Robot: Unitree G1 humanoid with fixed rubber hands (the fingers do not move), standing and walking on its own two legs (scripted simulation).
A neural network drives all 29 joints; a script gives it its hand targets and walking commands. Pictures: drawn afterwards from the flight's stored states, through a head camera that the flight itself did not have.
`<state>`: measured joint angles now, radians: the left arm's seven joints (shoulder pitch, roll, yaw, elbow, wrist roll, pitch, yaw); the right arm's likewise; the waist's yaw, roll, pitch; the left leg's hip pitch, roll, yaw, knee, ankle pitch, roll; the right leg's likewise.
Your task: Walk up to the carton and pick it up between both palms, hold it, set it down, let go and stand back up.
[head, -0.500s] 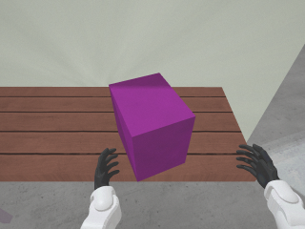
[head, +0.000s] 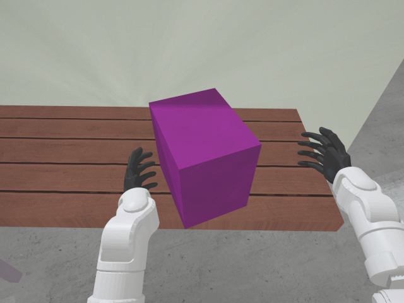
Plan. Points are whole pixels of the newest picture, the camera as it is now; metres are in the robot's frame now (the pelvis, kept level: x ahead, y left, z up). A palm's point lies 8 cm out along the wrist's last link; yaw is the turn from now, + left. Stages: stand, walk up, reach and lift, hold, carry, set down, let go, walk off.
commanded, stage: reach and lift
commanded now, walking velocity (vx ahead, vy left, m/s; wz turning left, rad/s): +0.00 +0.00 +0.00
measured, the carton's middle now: (200, 157) +0.47 +0.09 +0.01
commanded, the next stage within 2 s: none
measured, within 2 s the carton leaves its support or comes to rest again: neither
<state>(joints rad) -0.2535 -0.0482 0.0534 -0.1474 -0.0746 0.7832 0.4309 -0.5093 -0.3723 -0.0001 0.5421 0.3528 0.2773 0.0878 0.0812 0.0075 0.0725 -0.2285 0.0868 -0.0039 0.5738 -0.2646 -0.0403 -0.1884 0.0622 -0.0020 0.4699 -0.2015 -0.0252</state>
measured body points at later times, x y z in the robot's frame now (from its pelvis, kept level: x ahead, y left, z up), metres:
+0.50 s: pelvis +0.01 +0.00 +0.00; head +0.04 +0.00 +0.45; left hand +0.35 +0.20 +0.12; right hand +0.46 -0.14 +0.15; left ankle +0.03 +0.14 -0.73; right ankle +0.04 -0.11 -0.73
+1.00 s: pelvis +0.02 -0.01 +0.00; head +0.06 -0.01 +0.45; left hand +0.39 +0.22 +0.13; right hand +0.51 -0.10 +0.17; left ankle +0.03 +0.14 -0.73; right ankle +0.04 -0.11 -0.73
